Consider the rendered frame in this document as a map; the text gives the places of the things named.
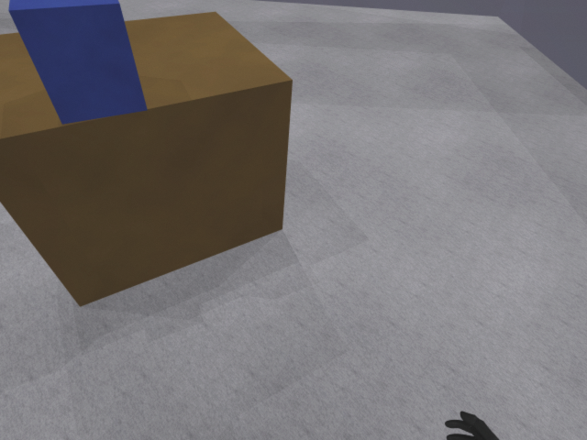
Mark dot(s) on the pedestal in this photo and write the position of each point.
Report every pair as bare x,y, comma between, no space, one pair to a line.
112,202

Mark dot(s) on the robot right hand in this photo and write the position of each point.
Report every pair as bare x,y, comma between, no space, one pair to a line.
471,424

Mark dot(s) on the carton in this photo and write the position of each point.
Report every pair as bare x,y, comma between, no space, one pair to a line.
82,53

